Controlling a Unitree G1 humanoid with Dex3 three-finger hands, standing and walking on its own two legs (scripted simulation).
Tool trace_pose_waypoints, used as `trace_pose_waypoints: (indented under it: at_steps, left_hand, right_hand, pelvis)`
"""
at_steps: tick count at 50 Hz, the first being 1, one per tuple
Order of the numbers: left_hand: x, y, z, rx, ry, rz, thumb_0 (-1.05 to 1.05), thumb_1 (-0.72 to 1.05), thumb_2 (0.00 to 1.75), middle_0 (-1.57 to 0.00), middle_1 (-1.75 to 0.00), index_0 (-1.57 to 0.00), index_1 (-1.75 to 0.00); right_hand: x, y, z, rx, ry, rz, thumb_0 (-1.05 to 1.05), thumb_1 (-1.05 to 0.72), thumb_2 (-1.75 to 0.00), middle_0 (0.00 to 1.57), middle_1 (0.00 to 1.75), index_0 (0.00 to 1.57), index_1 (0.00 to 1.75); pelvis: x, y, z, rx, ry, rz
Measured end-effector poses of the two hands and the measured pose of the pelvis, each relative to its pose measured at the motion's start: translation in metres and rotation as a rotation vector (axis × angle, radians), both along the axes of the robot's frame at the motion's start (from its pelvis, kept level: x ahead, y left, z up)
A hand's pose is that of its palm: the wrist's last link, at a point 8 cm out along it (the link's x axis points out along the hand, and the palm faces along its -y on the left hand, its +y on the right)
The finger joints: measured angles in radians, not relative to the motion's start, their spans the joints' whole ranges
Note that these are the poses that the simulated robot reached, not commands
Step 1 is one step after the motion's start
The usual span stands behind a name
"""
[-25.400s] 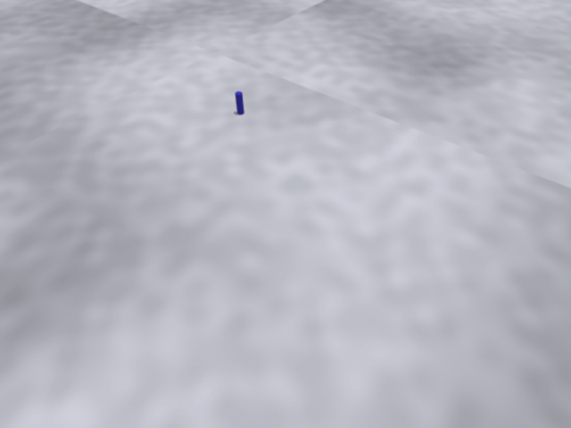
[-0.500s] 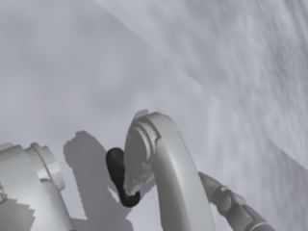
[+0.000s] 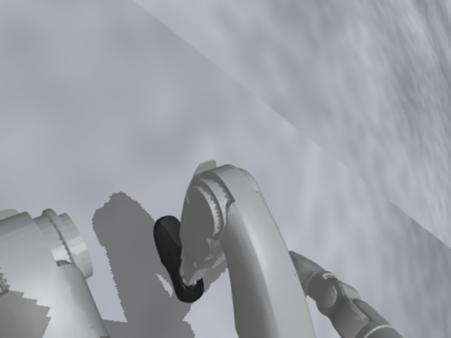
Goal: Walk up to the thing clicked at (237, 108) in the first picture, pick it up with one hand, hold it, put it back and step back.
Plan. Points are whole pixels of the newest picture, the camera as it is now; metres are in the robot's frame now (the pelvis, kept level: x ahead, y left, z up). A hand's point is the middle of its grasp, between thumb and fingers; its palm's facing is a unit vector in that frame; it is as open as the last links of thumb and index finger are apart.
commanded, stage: withdraw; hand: left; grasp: from the side
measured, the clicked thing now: out of the picture +0.45 +0.32 -0.23
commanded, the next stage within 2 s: rise in 0.30 s
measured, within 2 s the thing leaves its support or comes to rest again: neither
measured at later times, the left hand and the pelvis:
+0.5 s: hand out of the picture +0.43 +0.38 -0.11, palm faces +0.36 -0.92 -0.13, open 17.4 cm; pelvis +0.00 +0.00 +0.02, yaw +3 degrees
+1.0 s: hand out of the picture +0.30 +0.36 +0.03, palm faces +0.24 -0.84 -0.48, open 17.4 cm; pelvis +0.02 -0.01 +0.13, yaw +11 degrees
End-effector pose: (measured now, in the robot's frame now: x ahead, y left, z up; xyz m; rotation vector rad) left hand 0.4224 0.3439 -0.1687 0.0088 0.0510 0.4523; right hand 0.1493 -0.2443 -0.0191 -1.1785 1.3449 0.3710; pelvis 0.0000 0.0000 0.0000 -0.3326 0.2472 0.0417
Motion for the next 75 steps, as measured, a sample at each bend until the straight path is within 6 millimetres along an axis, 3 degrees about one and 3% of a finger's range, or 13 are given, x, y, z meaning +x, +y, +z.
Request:
trace_pose_waypoints:
  at_steps: [7,14,20,29,38,41,45,49,54,63,68,75]
  left_hand:
    - [0.001,0.007,0.005,0.000,-0.035,0.017,0.00,-0.28,0.23,-0.27,-0.22,-0.27,-0.22]
    - [0.003,0.046,0.039,0.055,-0.104,0.058,-0.01,-0.43,0.11,-0.13,-0.09,-0.13,-0.09]
    - [-0.017,0.075,0.068,0.089,-0.008,-0.023,-0.01,-0.51,0.06,-0.08,-0.05,-0.08,-0.04]
    - [-0.045,0.080,0.084,0.085,0.210,-0.078,-0.01,-0.56,0.07,-0.07,-0.07,-0.07,-0.07]
    - [-0.075,0.121,0.163,0.240,0.334,0.032,-0.01,-0.53,0.09,-0.07,-0.08,-0.07,-0.08]
    - [-0.093,0.117,0.185,0.277,0.417,0.025,-0.01,-0.53,0.09,-0.07,-0.07,-0.07,-0.07]
    - [-0.120,0.093,0.207,0.292,0.530,-0.014,-0.01,-0.54,0.07,-0.06,-0.07,-0.06,-0.06]
    - [-0.146,0.062,0.231,0.273,0.608,-0.034,-0.01,-0.54,0.07,-0.06,-0.06,-0.06,-0.06]
    - [-0.171,0.034,0.271,0.228,0.669,-0.007,-0.01,-0.51,0.08,-0.06,-0.06,-0.06,-0.06]
    - [-0.186,-0.001,0.358,0.156,0.718,0.056,-0.01,-0.51,0.08,-0.06,-0.06,-0.06,-0.06]
    - [-0.189,-0.022,0.397,0.097,0.753,0.062,-0.01,-0.53,0.07,-0.06,-0.06,-0.06,-0.06]
    - [-0.201,-0.047,0.450,0.023,0.775,0.081,-0.01,-0.54,0.06,-0.06,-0.06,-0.06,-0.05]
  right_hand:
    - [0.000,0.000,-0.001,0.002,-0.001,-0.010,-0.01,-0.89,-0.90,0.21,0.30,0.21,0.30]
    - [-0.004,-0.001,-0.002,0.002,-0.005,-0.079,-0.01,-0.90,-0.90,0.21,0.30,0.21,0.30]
    - [0.000,0.000,-0.002,0.048,-0.043,-0.142,-0.01,-0.90,-0.90,0.21,0.30,0.21,0.30]
    - [0.019,0.002,-0.002,0.136,-0.157,-0.275,-0.01,-0.92,-0.91,0.21,0.30,0.21,0.31]
    - [0.019,0.000,-0.006,0.235,-0.189,-0.434,0.00,-0.93,-0.91,0.21,0.30,0.21,0.30]
    - [0.020,0.002,-0.007,0.281,-0.178,-0.493,0.00,-0.92,-0.91,0.21,0.30,0.21,0.30]
    - [0.028,0.008,0.000,0.348,-0.181,-0.556,0.00,-0.91,-0.90,0.21,0.30,0.21,0.30]
    - [0.047,0.016,0.023,0.410,-0.227,-0.576,0.00,-0.90,-0.90,0.21,0.30,0.21,0.30]
    - [0.081,0.024,0.072,0.465,-0.322,-0.547,0.00,-0.90,-0.90,0.21,0.30,0.21,0.30]
    - [0.138,0.024,0.172,0.533,-0.520,-0.496,0.00,-0.90,-0.90,0.21,0.30,0.21,0.30]
    - [0.151,0.023,0.223,0.554,-0.586,-0.499,0.00,-0.90,-0.90,0.21,0.30,0.21,0.30]
    - [0.149,0.025,0.282,0.559,-0.634,-0.518,0.00,-0.90,-0.90,0.21,0.30,0.21,0.30]
  pelvis:
    - [0.001,0.000,0.001,0.001,0.004,-0.001]
    - [0.004,0.001,0.005,0.004,0.031,0.006]
    - [0.006,0.001,0.014,0.016,0.081,0.023]
    - [0.004,-0.001,0.025,0.050,0.145,0.047]
    - [0.009,-0.003,0.047,0.093,0.240,0.075]
    - [0.012,-0.002,0.061,0.110,0.286,0.084]
    - [0.014,-0.003,0.086,0.136,0.326,0.093]
    - [0.017,-0.008,0.119,0.162,0.341,0.100]
    - [0.023,-0.017,0.168,0.189,0.343,0.115]
    - [0.050,-0.023,0.251,0.222,0.299,0.143]
    - [0.064,-0.022,0.293,0.239,0.247,0.156]
    - [0.083,-0.018,0.345,0.257,0.165,0.176]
